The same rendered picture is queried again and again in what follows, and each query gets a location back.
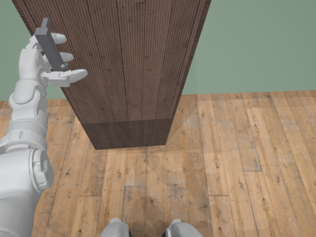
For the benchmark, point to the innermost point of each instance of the left robot forearm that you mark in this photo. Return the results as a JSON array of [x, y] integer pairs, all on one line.
[[28, 124]]

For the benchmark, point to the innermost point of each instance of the handle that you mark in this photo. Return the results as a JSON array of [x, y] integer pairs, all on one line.
[[49, 47]]

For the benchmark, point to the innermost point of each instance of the robot right shin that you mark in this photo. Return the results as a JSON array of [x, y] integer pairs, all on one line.
[[175, 221]]

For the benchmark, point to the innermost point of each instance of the robot left shin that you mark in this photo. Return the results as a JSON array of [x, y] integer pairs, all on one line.
[[115, 220]]

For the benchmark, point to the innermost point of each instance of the robot left hand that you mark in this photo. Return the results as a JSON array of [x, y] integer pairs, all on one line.
[[32, 65]]

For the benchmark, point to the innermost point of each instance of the robot shin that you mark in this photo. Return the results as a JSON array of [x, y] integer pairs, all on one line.
[[175, 221], [115, 220]]

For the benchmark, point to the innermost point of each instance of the robot left upper arm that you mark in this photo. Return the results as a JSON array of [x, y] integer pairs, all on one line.
[[24, 175]]

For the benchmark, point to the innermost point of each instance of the cupboard door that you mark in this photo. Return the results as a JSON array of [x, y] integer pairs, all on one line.
[[135, 53]]

